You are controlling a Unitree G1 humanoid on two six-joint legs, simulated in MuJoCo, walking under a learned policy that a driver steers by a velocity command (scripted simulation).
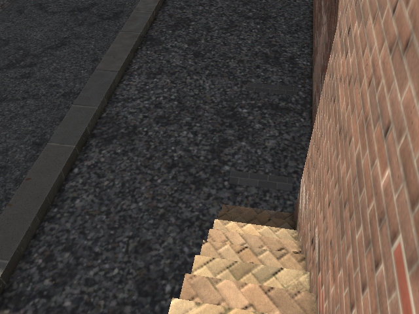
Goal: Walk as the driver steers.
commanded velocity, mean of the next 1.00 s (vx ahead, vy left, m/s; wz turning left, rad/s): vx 0.46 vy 0.00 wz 0.00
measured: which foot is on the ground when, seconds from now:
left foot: down 0.00-1.00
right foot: down 0.00-1.00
